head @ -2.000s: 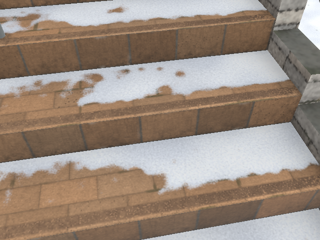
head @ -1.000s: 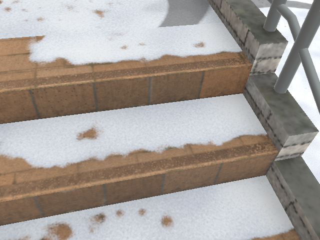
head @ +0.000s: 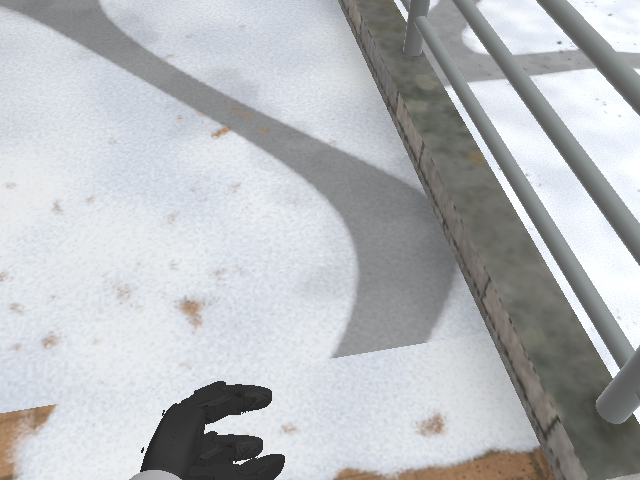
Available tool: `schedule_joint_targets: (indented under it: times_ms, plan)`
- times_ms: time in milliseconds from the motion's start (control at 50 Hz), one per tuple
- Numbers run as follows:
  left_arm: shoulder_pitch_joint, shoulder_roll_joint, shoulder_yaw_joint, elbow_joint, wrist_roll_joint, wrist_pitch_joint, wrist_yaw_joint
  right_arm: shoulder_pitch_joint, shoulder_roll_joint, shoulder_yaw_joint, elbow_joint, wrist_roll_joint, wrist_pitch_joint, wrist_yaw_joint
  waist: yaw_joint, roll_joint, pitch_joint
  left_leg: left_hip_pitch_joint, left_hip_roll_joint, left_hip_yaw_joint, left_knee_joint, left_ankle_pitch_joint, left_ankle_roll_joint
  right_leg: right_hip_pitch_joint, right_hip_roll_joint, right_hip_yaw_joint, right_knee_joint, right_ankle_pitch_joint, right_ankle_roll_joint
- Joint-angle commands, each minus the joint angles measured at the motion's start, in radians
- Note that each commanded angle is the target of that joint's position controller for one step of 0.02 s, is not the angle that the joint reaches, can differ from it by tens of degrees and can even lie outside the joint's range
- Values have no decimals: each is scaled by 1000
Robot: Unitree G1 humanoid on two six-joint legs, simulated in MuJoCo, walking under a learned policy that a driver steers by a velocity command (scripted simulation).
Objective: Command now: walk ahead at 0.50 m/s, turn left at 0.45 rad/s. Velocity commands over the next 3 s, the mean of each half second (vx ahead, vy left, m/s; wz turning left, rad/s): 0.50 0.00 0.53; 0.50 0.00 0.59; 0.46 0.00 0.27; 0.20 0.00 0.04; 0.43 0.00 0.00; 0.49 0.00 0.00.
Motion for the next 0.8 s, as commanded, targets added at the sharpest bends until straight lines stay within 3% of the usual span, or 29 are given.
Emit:
schedule_joint_targets:
  times_ms: [20,40,80,120,160,220,260,300,320,340,360,380,400,440,460,480,500,520,540,560,580,620,660,680,720,740,760,780,800]
  plan:
    - [546,242,92,182,-13,-63,49,-149,-127,-73,-80,43,-9,-17,237,-182,-65,-772,-54,-135,1045,117,14,745,-323,874,-688,31,-278]
    - [459,159,73,213,-19,-63,33,-190,-91,-64,-91,18,0,-32,168,-116,-58,-818,-49,-85,1170,93,66,671,-317,747,-683,122,-290]
    - [359,-47,17,275,-12,-43,3,-297,-18,-40,-168,11,30,-37,47,41,-30,-875,19,-41,1195,94,171,566,-310,499,-722,215,-195]
    - [354,-71,16,298,11,-64,6,-291,57,-4,-197,17,68,-41,-22,-24,49,-952,60,-5,1167,93,220,513,-253,288,-789,329,-133]
    - [291,-72,12,270,43,-86,-7,-309,48,-8,-202,54,76,-42,-66,-51,102,-910,79,50,1122,24,237,400,-201,109,-887,317,-126]
    - [467,4,20,361,75,-96,-3,-519,-22,13,-343,52,88,-38,9,-126,123,-1133,82,90,1255,-182,261,530,-218,79,-955,297,-156]
    - [573,34,7,388,90,-90,13,-619,-71,17,-377,49,87,-45,49,-24,45,-1209,107,94,998,-28,245,720,-220,47,-942,310,-129]
    - [673,67,5,390,109,-88,12,-746,-107,12,-427,61,103,-54,101,-85,17,-1176,116,176,835,81,185,783,-225,11,-988,402,-134]
    - [609,93,8,351,72,-76,-12,-846,-95,29,-460,49,130,-40,108,-90,50,-988,113,249,632,-159,156,674,-247,-49,-1110,417,-130]
    - [707,94,9,364,54,-70,-26,-939,-107,28,-482,47,137,-38,160,-84,89,-932,71,287,615,-240,141,661,-260,-22,-1134,470,-147]
    - [650,122,3,333,45,-74,-32,-851,-59,28,-449,26,139,-20,101,-122,105,-850,45,318,615,-216,140,704,-294,-56,-1122,693,-148]
    - [641,178,16,328,47,-88,-33,-780,-84,14,-443,42,121,-16,55,-114,97,-758,10,322,569,-154,157,735,-305,-88,-1046,1152,-137]
    - [638,280,38,313,38,-108,-26,-697,-96,9,-423,49,108,-1,7,-180,85,-669,-45,325,474,-200,146,823,-320,-95,-966,1536,-126]
    - [616,363,66,296,13,-123,-8,-474,-171,-26,-373,72,64,-21,-69,-218,5,-339,-142,305,231,-114,136,868,-331,-109,-751,1797,-64]
    - [711,285,58,284,64,-134,4,-332,-227,-35,-349,89,52,-45,-38,-94,-203,107,-65,74,313,193,207,560,-278,-77,-486,1596,-6]
    - [663,325,72,253,54,-129,-20,-105,-275,-67,-299,48,71,-68,-130,-29,-279,324,-18,-193,9,64,241,361,-162,-40,-218,1035,24]
    - [574,244,76,228,12,-100,-63,33,-334,-83,-209,14,91,-72,-145,44,-207,333,108,-527,-311,-156,274,134,-19,93,134,301,35]
    - [552,194,72,218,1,-83,-77,1,-385,-121,-200,28,74,-87,-128,17,-102,139,124,-646,-389,-426,253,36,5,301,514,366,16]
    - [503,121,62,193,23,-88,-62,-69,-321,-111,-176,30,45,-98,-87,15,0,-17,111,-587,-378,-438,260,-49,7,366,672,403,-8]
    - [447,112,55,169,42,-96,-49,-147,-232,-91,-156,37,26,-97,-27,7,34,-156,95,-520,-381,-320,263,-50,20,375,818,385,-35]
    - [448,64,36,136,36,-96,-31,-262,-177,-74,-161,45,14,-87,49,-26,13,-199,87,-454,-389,-256,254,-84,28,392,843,358,-53]
    - [412,88,37,102,32,-60,-8,-416,-79,-33,-173,34,2,-73,143,-162,39,-304,63,-341,-432,-202,240,-118,-3,345,736,356,-67]
    - [335,142,43,76,11,-30,8,-476,-128,-42,-193,25,-24,-82,157,-143,15,-393,30,-189,-480,-189,219,-16,-53,262,481,178,-9]
    - [315,187,58,51,24,-34,23,-459,-118,-29,-200,19,-49,-93,158,-61,10,-415,13,-160,-519,-152,193,61,-74,254,402,205,7]
    - [262,199,57,7,21,-53,42,-442,-174,-34,-242,6,-89,-96,127,-55,3,-451,-19,-80,-541,-35,140,251,-119,229,69,328,71]
    - [239,192,55,-1,11,-54,46,-458,-213,-44,-261,25,-97,-92,130,-70,33,-562,-59,-11,-568,-2,120,457,-111,191,-163,315,111]
    - [164,150,46,-22,4,-49,43,-381,-246,-57,-232,51,-94,-76,102,-6,49,-587,-62,-11,-591,-10,119,570,-98,161,-290,277,154]
    - [158,146,41,-14,4,-32,33,-293,-271,-70,-209,58,-81,-56,73,-4,81,-438,-6,-67,-570,-22,145,515,-74,142,-376,265,166]
    - [127,151,40,-24,13,-29,29,-191,-242,-76,-177,51,-65,-43,39,5,99,-270,35,-122,-525,-18,160,438,-76,141,-494,337,146]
